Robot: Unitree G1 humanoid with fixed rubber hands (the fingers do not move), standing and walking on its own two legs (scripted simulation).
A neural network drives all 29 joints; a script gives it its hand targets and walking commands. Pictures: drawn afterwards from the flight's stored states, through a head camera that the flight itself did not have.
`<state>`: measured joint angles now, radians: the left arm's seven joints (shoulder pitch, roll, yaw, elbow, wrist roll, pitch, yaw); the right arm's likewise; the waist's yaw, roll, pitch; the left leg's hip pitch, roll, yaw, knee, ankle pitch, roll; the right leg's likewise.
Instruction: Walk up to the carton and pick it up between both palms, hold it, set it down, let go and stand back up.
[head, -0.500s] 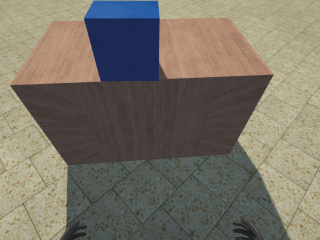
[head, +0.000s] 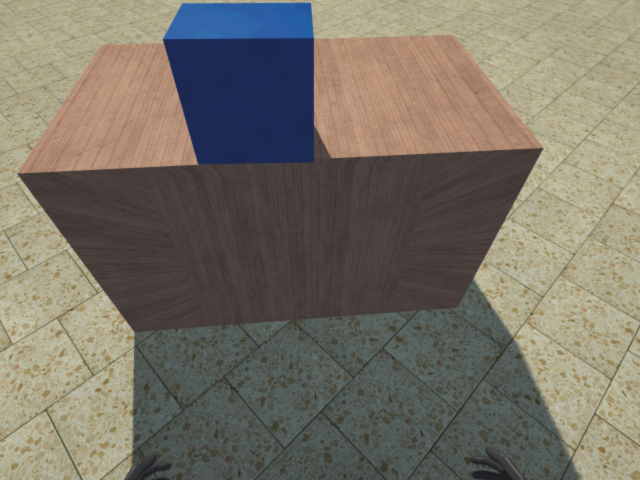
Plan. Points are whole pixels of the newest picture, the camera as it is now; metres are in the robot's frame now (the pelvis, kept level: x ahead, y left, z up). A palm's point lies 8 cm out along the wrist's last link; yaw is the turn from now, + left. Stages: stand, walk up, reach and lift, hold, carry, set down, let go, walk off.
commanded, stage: stand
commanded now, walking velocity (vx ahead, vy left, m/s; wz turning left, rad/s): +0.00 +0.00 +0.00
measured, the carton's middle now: (251, 87) +0.84 +0.13 +0.08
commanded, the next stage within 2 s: walk up in 1.26 s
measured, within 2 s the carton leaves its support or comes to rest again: neither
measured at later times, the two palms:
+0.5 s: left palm out of the picture +0.11 +0.25 -0.10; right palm out of the picture +0.10 -0.25 -0.10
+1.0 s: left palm out of the picture +0.10 +0.25 -0.10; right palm out of the picture +0.09 -0.25 -0.10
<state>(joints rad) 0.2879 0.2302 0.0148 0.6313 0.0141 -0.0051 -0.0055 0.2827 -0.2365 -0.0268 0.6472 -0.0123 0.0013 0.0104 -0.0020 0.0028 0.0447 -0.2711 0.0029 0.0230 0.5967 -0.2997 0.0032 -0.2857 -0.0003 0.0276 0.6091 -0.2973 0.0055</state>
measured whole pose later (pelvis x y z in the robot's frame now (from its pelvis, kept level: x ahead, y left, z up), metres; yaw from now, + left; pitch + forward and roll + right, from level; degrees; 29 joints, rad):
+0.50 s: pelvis +0.00 +0.00 +0.00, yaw +0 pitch -2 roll +0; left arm 0.29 0.24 0.01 0.65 0.01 0.00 0.00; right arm 0.29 -0.24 -0.02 0.66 -0.01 0.00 0.01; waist 0.00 0.00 0.04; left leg -0.26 0.01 0.03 0.59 -0.30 0.01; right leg -0.27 0.00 0.03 0.59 -0.29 0.01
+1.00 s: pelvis +0.00 +0.00 +0.00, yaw +0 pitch -2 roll +0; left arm 0.30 0.24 0.01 0.68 0.01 0.00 0.00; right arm 0.30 -0.25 -0.01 0.68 -0.01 0.00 0.00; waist 0.00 0.00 0.04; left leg -0.25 0.00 0.03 0.57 -0.29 0.01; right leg -0.26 0.00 0.04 0.57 -0.28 0.01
